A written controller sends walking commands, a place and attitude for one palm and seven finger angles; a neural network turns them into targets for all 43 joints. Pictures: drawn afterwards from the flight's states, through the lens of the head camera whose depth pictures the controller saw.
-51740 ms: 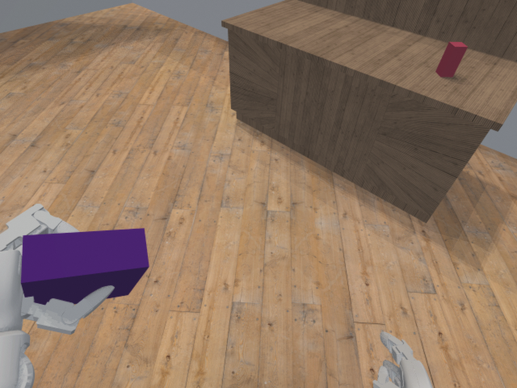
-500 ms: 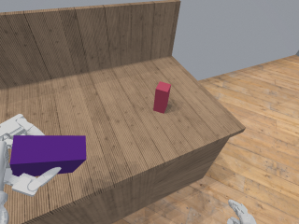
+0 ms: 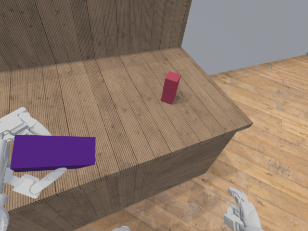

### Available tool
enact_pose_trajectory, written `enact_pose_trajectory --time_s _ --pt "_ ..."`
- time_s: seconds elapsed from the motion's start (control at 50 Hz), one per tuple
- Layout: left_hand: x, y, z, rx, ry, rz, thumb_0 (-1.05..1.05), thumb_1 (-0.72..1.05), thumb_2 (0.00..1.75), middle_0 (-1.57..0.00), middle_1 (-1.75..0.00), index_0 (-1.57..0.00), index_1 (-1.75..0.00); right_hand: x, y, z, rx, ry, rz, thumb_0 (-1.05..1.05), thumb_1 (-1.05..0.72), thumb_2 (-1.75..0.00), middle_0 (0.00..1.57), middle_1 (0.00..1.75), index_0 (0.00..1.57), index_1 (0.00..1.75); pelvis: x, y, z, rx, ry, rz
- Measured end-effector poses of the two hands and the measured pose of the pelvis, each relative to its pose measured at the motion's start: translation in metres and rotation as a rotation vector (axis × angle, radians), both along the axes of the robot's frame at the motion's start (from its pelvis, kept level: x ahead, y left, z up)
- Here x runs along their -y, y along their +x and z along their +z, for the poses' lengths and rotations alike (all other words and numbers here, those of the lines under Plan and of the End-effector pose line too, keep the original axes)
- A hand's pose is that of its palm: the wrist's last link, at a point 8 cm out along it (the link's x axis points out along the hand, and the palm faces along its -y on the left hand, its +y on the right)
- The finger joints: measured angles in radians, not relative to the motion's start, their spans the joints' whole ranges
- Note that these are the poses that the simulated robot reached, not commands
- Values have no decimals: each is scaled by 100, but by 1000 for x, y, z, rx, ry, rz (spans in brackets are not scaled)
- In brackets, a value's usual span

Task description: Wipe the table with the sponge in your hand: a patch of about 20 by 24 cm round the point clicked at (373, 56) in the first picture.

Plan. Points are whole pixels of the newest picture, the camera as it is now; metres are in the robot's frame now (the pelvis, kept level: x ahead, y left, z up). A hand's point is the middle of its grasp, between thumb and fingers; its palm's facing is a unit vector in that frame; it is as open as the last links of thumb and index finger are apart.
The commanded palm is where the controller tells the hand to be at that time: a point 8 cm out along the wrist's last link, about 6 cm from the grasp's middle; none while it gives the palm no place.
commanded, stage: step back with the hand held close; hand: left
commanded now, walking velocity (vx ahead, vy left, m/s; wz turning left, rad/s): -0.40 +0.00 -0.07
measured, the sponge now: (64, 155) +0.23 +0.19 +0.15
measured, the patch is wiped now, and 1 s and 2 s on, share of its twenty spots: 1.00 1.00 1.00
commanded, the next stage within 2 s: stop stepping back and stand still in 0.52 s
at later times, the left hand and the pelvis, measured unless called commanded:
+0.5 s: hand (34, 206) +0.13 +0.19 +0.19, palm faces +0.21 -0.90 -0.37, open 9.2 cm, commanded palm +0.09 +0.25 +0.20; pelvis -0.09 -0.02 +0.01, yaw -5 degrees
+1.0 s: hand out of the picture -0.06 +0.21 +0.18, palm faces +0.36 -0.89 -0.27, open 9.2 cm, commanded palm -0.10 +0.24 +0.20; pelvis -0.27 -0.03 +0.01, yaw -2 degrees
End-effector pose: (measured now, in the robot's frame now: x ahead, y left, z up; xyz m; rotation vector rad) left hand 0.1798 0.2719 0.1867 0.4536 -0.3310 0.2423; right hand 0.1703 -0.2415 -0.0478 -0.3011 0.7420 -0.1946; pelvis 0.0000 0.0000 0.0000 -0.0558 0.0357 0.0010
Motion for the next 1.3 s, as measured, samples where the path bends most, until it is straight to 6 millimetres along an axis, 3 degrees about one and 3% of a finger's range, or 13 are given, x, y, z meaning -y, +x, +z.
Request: enact_pose_trajectory --time_s 0.18,0.32,0.44,0.52,0.62,0.74,0.84,0.92,1.02,1.08,1.14,1.22,1.3 --pt "-20 -20 8 7 -8 103 -1 -47 111 -81 -141 -83 -143 -8 -39 1 -26 13 4 1 -90 -90 20 30 21 30 -1 -20 13 -8 -7 -45" --pt "18 -29 1 -5 -43 1 -1 -47 111 -81 -141 -83 -144 -9 -69 -6 3 73 10 1 -90 -90 20 30 21 30 13 -57 10 -25 -3 -80" --pt "43 -65 11 20 -5 -124 -1 -47 111 -81 -141 -83 -143 13 -117 -6 -12 71 -73 1 -90 -89 20 30 21 30 21 -84 10 -2 -20 -83" --pt "30 -85 12 62 -3 -112 -1 -47 111 -81 -140 -83 -143 28 -145 0 -37 -4 -102 1 -90 -90 20 30 21 30 17 -97 8 -23 -4 -76" --pt "11 -104 -6 -2 -50 -30 -1 -47 111 -81 -141 -83 -143 33 -176 10 3 -19 -104 1 -90 -90 20 30 21 30 16 -139 10 4 33 -105" --pt "30 -160 -9 -76 -68 -43 -1 -47 111 -81 -141 -83 -144 29 -223 18 85 20 -85 1 -90 -90 20 30 21 30 20 -183 13 40 10 -96" --pt "33 -215 1 -50 10 1 -1 -47 111 -81 -141 -83 -143 32 -260 -2 53 46 -41 1 -90 -90 20 30 21 30 30 -219 6 60 3 -60" --pt "27 -253 4 16 -59 30 -1 -47 111 -81 -141 -83 -143 34 -294 -8 -10 60 -40 1 -90 -90 20 30 21 30 32 -246 8 68 12 -52" --pt "19 -278 -7 52 -123 45 -1 -47 111 -81 -141 -83 -143 36 -326 -3 21 29 -49 1 -90 -90 20 30 21 30 29 -279 2 15 42 -28" --pt "15 -297 -13 63 -93 38 -1 -47 111 -81 -141 -83 -143 35 -341 -7 89 7 -67 1 -90 -90 20 30 21 30 22 -302 -11 21 55 -27" --pt "13 -314 -13 14 -43 59 -1 -47 111 -81 -141 -83 -143 28 -361 -8 145 65 -97 1 -90 -90 20 30 21 30 23 -316 -8 54 91 -55" --pt "14 -335 -6 -16 -23 81 -1 -47 111 -81 -141 -83 -143 17 -389 -22 95 124 -54 1 -90 -90 20 30 20 30 27 -329 -1 75 74 -34" --pt "18 -361 -6 38 -14 104 -1 -47 111 -81 -141 -83 -143 20 -405 -46 8 120 18 1 -90 -90 20 30 21 30 33 -350 -15 88 36 7"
